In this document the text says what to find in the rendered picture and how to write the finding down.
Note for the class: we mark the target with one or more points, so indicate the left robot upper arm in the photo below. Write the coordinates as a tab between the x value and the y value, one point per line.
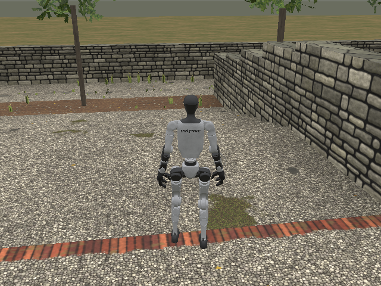
169	135

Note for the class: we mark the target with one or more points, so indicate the right robot upper arm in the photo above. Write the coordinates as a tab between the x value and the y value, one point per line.
209	126

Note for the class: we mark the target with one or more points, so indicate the right robot foot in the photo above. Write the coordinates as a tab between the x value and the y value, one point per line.
203	244

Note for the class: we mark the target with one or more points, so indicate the robot right forearm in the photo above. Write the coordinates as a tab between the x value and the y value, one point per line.
217	160

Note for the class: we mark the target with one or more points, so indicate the robot left forearm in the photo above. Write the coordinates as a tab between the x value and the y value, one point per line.
164	161

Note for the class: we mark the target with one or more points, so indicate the robot left hand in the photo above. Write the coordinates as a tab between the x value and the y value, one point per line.
161	180

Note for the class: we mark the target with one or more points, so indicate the robot right hand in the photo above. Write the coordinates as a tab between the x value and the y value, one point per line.
221	177

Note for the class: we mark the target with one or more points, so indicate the right robot shin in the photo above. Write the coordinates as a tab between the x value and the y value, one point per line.
203	218

